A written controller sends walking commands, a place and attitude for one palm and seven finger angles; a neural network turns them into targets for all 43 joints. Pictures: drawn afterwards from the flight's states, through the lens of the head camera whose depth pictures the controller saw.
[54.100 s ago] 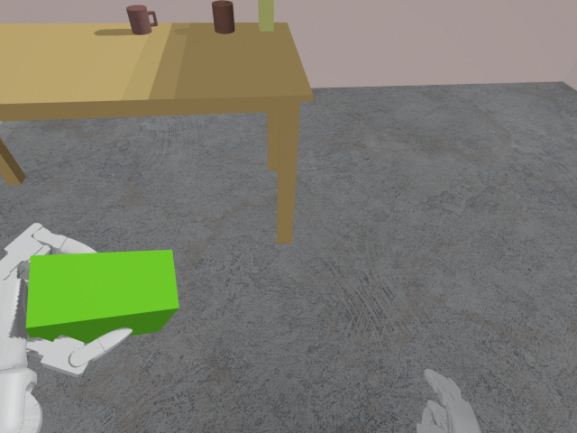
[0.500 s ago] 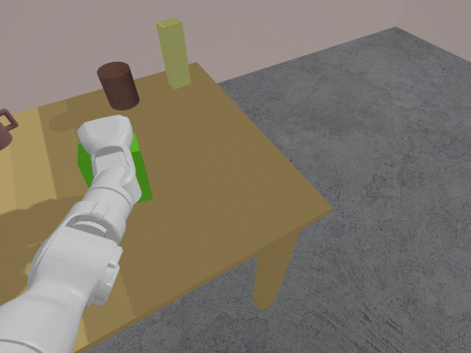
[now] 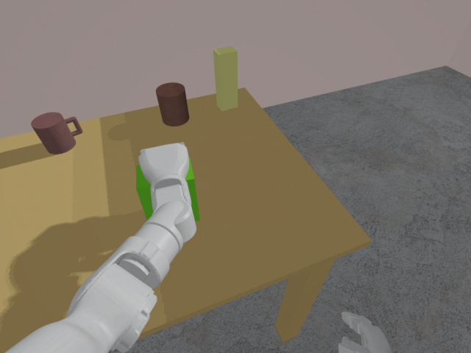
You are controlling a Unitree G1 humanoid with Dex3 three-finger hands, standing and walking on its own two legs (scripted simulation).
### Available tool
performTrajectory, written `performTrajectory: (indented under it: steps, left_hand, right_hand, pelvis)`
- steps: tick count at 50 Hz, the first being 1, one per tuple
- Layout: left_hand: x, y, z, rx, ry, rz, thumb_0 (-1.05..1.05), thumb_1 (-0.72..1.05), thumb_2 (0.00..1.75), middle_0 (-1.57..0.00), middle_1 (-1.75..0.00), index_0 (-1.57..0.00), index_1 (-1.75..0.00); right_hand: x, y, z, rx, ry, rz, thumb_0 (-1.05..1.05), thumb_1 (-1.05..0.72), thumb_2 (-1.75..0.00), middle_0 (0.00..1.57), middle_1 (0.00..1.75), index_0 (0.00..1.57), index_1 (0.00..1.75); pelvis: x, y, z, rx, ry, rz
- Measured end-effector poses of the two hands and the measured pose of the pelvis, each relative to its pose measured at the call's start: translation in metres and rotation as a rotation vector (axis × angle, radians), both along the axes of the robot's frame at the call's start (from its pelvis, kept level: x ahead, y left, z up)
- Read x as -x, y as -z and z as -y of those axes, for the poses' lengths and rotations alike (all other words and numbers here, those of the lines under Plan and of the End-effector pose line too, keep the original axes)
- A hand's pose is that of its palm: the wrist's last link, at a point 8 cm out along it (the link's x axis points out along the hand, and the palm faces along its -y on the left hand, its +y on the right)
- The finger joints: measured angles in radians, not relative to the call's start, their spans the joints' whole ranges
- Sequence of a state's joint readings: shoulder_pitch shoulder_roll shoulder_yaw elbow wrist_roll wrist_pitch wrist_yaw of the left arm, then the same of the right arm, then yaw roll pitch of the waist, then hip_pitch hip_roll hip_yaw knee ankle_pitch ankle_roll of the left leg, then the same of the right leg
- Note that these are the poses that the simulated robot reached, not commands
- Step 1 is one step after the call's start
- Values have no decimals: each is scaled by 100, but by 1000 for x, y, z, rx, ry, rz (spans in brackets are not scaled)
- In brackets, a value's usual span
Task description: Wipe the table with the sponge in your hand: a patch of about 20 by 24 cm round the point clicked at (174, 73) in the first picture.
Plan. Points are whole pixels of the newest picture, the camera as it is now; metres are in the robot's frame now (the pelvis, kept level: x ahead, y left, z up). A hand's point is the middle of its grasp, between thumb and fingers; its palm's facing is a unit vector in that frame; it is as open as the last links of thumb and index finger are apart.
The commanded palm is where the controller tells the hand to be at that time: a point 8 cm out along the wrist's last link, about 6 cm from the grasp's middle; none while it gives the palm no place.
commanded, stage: wipe back along the third lane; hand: left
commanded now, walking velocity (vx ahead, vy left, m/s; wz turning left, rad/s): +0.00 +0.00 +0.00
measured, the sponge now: (171, 201) +0.41 +0.17 +0.02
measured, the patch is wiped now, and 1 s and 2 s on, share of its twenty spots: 1.00 1.00 1.00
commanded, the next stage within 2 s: slide back across to the middle lane in 0.98 s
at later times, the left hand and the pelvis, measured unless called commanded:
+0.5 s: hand (182, 204) +0.36 +0.13 +0.07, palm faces +0.03 -0.04 -1.00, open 10.6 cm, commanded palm +0.31 +0.11 +0.11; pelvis +0.00 -0.03 +0.00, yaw +0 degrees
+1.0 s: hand (190, 227) +0.31 +0.11 +0.07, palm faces +0.05 -0.05 -1.00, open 10.6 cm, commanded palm +0.26 +0.09 +0.11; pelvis -0.02 -0.05 +0.00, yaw -1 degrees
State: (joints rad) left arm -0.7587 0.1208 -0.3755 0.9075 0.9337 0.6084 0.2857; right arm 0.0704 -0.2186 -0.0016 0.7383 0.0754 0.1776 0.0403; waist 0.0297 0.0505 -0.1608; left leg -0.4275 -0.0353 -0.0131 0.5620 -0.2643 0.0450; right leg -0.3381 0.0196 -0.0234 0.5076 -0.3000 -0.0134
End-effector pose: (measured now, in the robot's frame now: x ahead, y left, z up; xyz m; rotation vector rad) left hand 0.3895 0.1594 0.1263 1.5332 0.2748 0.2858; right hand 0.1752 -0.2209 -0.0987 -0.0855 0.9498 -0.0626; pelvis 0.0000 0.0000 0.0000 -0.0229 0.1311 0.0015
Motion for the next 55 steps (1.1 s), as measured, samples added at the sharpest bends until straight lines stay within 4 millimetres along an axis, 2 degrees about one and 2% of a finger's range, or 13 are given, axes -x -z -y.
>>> performTrajectory:
  steps: [5,11,24,37,45,55]
  left_hand:
    - [9,0,7,0,1,5,-1,-52,104,-62,-138,-65,-138]
    - [21,0,15,2,0,7,-1,-51,104,-62,-138,-65,-138]
    - [53,-1,32,19,17,16,-1,-51,104,-61,-139,-64,-138]
    - [76,0,44,30,31,18,-1,-51,104,-61,-138,-65,-138]
    - [97,0,51,28,54,39,-1,-51,104,-61,-138,-65,-138]
    - [107,1,57,36,55,43,-1,-51,104,-61,-138,-65,-137]
  right_hand:
    - [-24,-9,-4,-14,-43,37,0,-91,-90,20,30,20,29]
    - [-36,-13,-1,-33,-70,53,0,-91,-90,20,30,20,29]
    - [-28,-16,23,-44,-55,67,1,-91,-90,19,30,19,29]
    - [-21,-23,46,-40,-24,130,1,-91,-90,19,30,19,29]
    - [-24,-28,49,-55,-28,173,1,-91,-90,19,30,19,29]
    - [-36,-35,39,-81,-61,222,1,-91,-90,19,30,19,29]
  pelvis:
    - [-3,0,5,-3,-9,16]
    - [-5,-1,14,-7,-13,35]
    - [0,-3,32,-22,0,86]
    - [11,-3,47,-31,16,111]
    - [15,-3,50,-33,23,132]
    - [17,-2,50,-36,20,140]
